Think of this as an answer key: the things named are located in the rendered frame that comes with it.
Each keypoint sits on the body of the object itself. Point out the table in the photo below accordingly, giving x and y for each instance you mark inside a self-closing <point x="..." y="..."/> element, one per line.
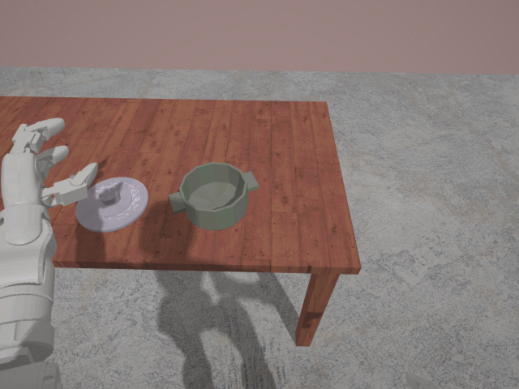
<point x="298" y="221"/>

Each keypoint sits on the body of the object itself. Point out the pot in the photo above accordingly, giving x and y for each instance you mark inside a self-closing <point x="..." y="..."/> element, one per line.
<point x="214" y="195"/>

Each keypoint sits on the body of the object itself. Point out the lid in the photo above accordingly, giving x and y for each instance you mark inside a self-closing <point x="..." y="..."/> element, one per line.
<point x="97" y="217"/>

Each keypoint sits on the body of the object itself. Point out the robot left hand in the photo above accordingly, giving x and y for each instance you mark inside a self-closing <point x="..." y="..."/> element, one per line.
<point x="23" y="172"/>

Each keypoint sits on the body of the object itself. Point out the left robot forearm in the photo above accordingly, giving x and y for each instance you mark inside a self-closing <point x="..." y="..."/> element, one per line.
<point x="27" y="275"/>

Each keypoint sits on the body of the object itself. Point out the knob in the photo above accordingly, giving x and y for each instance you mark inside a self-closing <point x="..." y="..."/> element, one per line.
<point x="109" y="196"/>

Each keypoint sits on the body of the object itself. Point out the left robot upper arm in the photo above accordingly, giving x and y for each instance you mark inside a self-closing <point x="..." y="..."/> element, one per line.
<point x="39" y="375"/>

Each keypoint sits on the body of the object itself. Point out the robot right hand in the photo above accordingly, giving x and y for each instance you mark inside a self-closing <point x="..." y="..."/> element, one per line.
<point x="416" y="382"/>

